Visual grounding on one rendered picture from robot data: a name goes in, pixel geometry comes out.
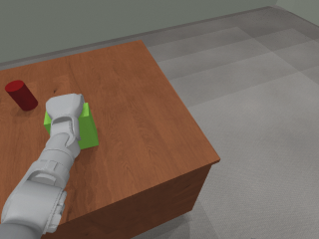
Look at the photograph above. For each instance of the robot left forearm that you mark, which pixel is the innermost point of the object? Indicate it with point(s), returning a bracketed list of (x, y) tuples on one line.
[(55, 161)]

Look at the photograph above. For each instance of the table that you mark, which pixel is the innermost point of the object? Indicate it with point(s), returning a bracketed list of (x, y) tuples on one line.
[(152, 159)]

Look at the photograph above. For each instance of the robot left hand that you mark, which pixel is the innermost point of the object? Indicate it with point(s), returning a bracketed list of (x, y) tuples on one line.
[(69, 104)]

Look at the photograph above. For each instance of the left robot upper arm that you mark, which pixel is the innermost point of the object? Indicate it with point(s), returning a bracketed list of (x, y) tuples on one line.
[(36, 209)]

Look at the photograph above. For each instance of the sponge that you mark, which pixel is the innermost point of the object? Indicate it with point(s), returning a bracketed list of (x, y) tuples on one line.
[(87, 128)]

